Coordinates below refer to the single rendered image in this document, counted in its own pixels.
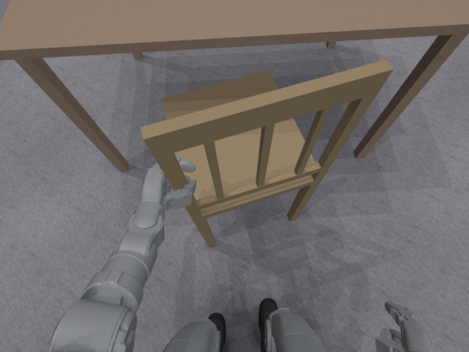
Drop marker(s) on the left robot thigh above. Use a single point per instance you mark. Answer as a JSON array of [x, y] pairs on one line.
[[195, 337]]

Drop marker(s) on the left robot hand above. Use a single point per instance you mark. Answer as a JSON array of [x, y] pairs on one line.
[[155, 185]]

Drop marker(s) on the chair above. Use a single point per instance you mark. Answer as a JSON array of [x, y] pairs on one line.
[[242, 137]]

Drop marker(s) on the robot left foot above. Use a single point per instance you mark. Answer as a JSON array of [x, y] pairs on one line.
[[219, 321]]

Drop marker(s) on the right robot hand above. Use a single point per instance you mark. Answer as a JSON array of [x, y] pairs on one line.
[[413, 336]]

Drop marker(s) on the robot left upper arm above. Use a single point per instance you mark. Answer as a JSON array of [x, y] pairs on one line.
[[93, 326]]

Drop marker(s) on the table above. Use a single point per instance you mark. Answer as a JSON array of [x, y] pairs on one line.
[[35, 29]]

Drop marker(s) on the robot left forearm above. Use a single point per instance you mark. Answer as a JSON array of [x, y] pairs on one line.
[[126, 271]]

